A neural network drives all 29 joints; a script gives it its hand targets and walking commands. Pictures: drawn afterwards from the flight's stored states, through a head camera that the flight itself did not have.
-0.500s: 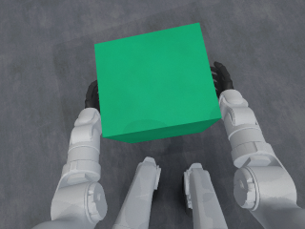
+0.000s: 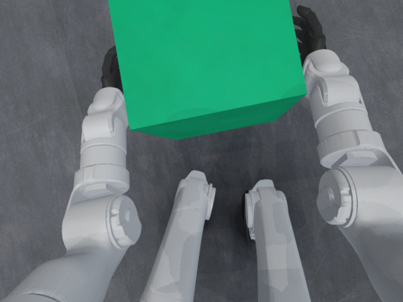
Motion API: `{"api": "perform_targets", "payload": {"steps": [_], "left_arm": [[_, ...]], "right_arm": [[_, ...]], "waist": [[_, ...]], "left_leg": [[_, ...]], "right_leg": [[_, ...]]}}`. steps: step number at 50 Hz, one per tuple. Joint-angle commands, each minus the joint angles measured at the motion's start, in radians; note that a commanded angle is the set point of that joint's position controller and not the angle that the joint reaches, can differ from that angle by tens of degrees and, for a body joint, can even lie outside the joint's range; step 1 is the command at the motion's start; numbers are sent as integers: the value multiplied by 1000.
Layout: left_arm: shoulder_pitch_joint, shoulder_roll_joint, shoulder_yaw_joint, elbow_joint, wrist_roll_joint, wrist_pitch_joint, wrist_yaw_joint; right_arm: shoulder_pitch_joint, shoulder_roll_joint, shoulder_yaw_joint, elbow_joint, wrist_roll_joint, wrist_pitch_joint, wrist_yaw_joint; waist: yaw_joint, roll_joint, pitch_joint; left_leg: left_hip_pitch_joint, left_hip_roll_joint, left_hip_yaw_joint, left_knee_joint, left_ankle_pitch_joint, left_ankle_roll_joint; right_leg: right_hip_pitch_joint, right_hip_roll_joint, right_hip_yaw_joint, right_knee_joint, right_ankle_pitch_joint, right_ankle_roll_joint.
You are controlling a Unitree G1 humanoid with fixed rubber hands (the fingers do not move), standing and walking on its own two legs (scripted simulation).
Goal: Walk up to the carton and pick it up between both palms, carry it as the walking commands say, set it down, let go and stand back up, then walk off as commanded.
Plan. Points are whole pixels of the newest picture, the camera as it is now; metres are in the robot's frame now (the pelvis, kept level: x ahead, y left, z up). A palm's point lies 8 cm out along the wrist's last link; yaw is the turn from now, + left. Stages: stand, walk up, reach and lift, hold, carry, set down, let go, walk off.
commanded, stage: set down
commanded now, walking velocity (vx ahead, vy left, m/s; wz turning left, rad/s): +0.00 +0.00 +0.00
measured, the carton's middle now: (210, 68) +0.52 +0.07 -0.15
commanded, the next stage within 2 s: none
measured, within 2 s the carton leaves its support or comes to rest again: rests again in 1.48 s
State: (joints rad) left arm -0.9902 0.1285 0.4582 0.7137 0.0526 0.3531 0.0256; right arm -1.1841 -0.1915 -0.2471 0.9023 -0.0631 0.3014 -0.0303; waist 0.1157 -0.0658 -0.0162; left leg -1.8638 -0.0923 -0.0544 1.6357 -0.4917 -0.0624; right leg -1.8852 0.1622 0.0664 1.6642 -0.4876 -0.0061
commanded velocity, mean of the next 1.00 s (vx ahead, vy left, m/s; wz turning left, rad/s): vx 0.00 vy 0.00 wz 0.00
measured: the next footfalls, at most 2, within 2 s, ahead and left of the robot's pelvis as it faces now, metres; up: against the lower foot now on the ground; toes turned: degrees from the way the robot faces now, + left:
none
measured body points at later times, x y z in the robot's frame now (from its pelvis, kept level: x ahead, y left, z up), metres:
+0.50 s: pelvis -0.03 +0.01 -0.06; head +0.35 +0.03 +0.17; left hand +0.48 +0.25 -0.24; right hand +0.56 -0.09 -0.22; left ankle +0.10 +0.13 -0.49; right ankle +0.10 -0.09 -0.49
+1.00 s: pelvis -0.02 +0.01 -0.12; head +0.37 +0.04 +0.09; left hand +0.51 +0.25 -0.31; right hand +0.59 -0.09 -0.31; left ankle +0.10 +0.13 -0.49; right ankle +0.10 -0.09 -0.49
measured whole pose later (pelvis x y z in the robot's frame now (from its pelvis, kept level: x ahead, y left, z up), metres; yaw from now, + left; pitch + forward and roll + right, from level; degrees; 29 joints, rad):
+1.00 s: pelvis -0.02 +0.01 -0.12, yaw -1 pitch +35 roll +0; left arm -1.40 0.27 0.34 0.69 -0.07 0.42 0.13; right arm -1.60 -0.40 -0.12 0.94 0.12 0.34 -0.04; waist 0.12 -0.02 0.53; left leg -2.12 -0.10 -0.03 2.07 -0.56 -0.05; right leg -2.11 0.16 0.01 2.08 -0.57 0.03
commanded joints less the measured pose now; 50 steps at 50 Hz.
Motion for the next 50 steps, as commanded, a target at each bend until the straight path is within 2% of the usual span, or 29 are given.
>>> {"api": "perform_targets", "payload": {"steps": [1, 3, 4, 7, 8, 9, 10, 11, 13, 14, 19, 22, 23, 24, 25, 26, 27, 31, 33, 34, 37, 39, 40, 41, 43, 44, 45, 47, 50], "left_arm": [[-845, -782, -381, -180, -75, -58, -229], [-987, -749, -455, -348, -144, -81, -232], [-1008, -739, -484, -362, -161, -74, -228], [-940, -720, -472, -288, -163, -47, -239], [-978, -725, -494, -318, -174, -44, -232], [-1042, -653, -493, -399, -174, -55, -222], [-1066, -647, -500, -364, -186, -37, -220], [-1077, -665, -517, -420, -188, -39, -212], [-1174, -641, -612, -476, -258, -20, -203], [-1181, -637, -645, -578, -282, -24, -195], [-1219, -600, -574, -532, -268, -18, -161], [-1319, -573, -594, -527, -295, -23, -133], [-1299, -557, -559, -474, -271, -23, -132], [-1233, -618, -553, -339, -260, -14, -145], [-1265, -606, -520, -368, -236, -13, -144], [-1253, -599, -476, -325, -213, -20, -145], [-1278, -631, -475, -305, -225, -11, -151], [-1271, -679, -453, -224, -187, -7, -184], [-1249, -692, -450, -210, -173, -5, -189], [-1299, -724, -493, -278, -217, -10, -190], [-1331, -722, -515, -284, -239, 0, -188], [-1329, -739, -548, -328, -247, -1, -184], [-1375, -732, -569, -349, -277, -7, -175], [-1400, -703, -599, -451, -296, -17, -164], [-1360, -687, -584, -359, -292, -12, -155], [-1337, -646, -581, -370, -271, -20, -150], [-1329, -669, -578, -357, -289, -21, -141], [-1355, -614, -561, -386, -294, -37, -141], [-1358, -573, -503, -294, -280, -50, -145]], "right_arm": [[-654, 1013, 327, -120, 76, -13, 144], [-663, 1035, 377, -139, 76, -2, 142], [-636, 1051, 371, -132, 95, 1, 140], [-802, 958, 455, -284, 150, 1, 130], [-765, 940, 456, -253, 141, 12, 136], [-799, 986, 479, -257, 185, 17, 142], [-793, 917, 457, -238, 172, 36, 139], [-808, 903, 507, -295, 200, 30, 130], [-828, 892, 528, -333, 224, 58, 116], [-835, 885, 565, -425, 256, 62, 110], [-1028, 823, 562, -471, 294, 43, 127], [-962, 848, 527, -306, 280, 64, 128], [-1050, 829, 546, -356, 308, 50, 131], [-1023, 778, 501, -283, 274, 38, 138], [-1016, 796, 477, -228, 280, 41, 151], [-1028, 785, 447, -194, 272, 40, 159], [-1053, 769, 421, -151, 258, 38, 173], [-955, 776, 322, 7, 171, 42, 194], [-919, 826, 300, 5, 176, 38, 215], [-1019, 789, 322, -101, 203, 22, 213], [-991, 792, 340, -28, 191, 47, 215], [-965, 824, 334, -83, 206, 33, 216], [-982, 779, 312, -71, 193, 34, 220], [-1027, 808, 366, -204, 243, 19, 211], [-1038, 761, 368, -177, 248, 18, 211], [-1049, 770, 392, -188, 276, 15, 207], [-1083, 780, 432, -222, 284, 12, 206], [-1123, 768, 486, -222, 315, 14, 196], [-1155, 724, 461, -178, 293, 3, 174]], "waist": [[133, -49, -1172], [91, -105, -1358], [68, -65, -1417], [139, -89, -1535], [109, -80, -1577], [161, -75, -1651], [122, -48, -1707], [156, -26, -1853], [71, -39, -1929], [97, -30, -1998], [196, -2, -1833], [126, -75, -1795], [193, -66, -1751], [141, -14, -1635], [189, 3, -1597], [191, 2, -1495], [143, -17, -1479], [65, -19, -1350], [85, 11, -1372], [45, 36, -1472], [13, 21, -1496], [36, 67, -1521], [-24, 61, -1548], [17, 65, -1651], [32, 101, -1567], [81, 101, -1535], [66, 44, -1581], [137, -4, -1576], [127, -77, -1399]], "left_leg": [[480, -33, 143, -120, 277, 35], [486, -41, 134, -82, 316, 26], [508, -39, 140, -66, 330, 29], [499, -37, 166, -33, 315, 33], [550, -27, 159, -44, 331, 28], [582, -24, 155, -26, 338, 36], [577, -20, 170, -10, 302, 25], [638, -20, 178, 15, 390, 18], [684, -15, 184, 28, 436, 9], [709, -19, 193, 54, 538, 3], [686, -15, 168, 63, 488, 28], [692, -14, 146, 67, 448, 28], [683, -12, 159, 77, 417, 35], [645, -8, 152, 88, 378, 31], [602, -3, 148, 74, 326, 30], [582, -2, 142, 68, 297, 34], [574, 3, 111, 61, 235, 33], [487, -5, 131, 117, 247, 25], [590, 1, 109, 135, 283, 31], [644, 4, 87, 157, 309, 30], [651, 1, 114, 174, 348, 14], [713, 4, 89, 190, 448, 15], [766, 3, 68, 210, 449, 4], [827, 9, 72, 242, 581, 9], [815, 9, 65, 247, 574, 12], [810, 5, 86, 256, 564, 17], [805, 6, 78, 257, 567, 22], [664, -3, 122, 281, 541, 32], [481, 1, 126, 293, 409, 43]], "right_leg": [[660, 13, -42, -118, 226, 13], [748, 20, -53, -89, 299, 19], [775, 20, -46, -81, 330, 9], [868, 16, -41, -31, 327, 18], [850, 11, -56, -13, 322, 14], [845, 10, -40, 0, 322, 12], [861, 6, -51, 5, 283, 7], [942, 8, -40, 33, 380, -1], [1051, 0, -51, 53, 480, 1], [1120, 3, -32, 83, 609, 4], [881, -9, -23, 93, 399, -4], [824, -5, -61, 104, 368, 0], [756, -8, -55, 113, 310, 4], [685, -19, -62, 102, 250, -8], [652, -15, -55, 119, 219, -13], [574, -13, -56, 124, 185, -11], [537, -12, -76, 141, 150, -16], [467, -9, -94, 149, 152, -25], [375, 4, -110, 196, 153, -29], [401, 3, -119, 212, 171, -32], [440, 4, -132, 225, 199, -28], [381, 15, -134, 256, 232, -35], [345, 16, -157, 264, 207, -39], [370, 18, -137, 278, 283, -33], [319, 10, -130, 288, 255, -35], [315, 12, -120, 286, 234, -30], [382, 7, -129, 294, 268, -21], [471, -2, -102, 309, 303, -22], [491, -14, -92, 324, 267, -13]]}}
